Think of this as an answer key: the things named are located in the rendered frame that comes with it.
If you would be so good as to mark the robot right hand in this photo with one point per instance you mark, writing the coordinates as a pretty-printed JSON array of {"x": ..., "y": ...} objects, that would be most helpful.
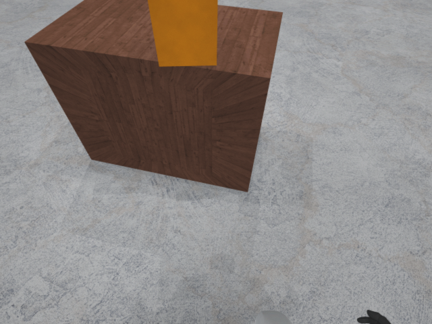
[{"x": 374, "y": 318}]

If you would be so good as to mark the right robot thigh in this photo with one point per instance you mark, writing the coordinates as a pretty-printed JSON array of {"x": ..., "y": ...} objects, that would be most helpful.
[{"x": 270, "y": 317}]

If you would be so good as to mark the carton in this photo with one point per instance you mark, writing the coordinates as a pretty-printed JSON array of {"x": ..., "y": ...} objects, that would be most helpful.
[{"x": 185, "y": 31}]

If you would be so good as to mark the pedestal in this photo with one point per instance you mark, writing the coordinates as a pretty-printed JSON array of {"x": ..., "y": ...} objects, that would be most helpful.
[{"x": 199, "y": 123}]

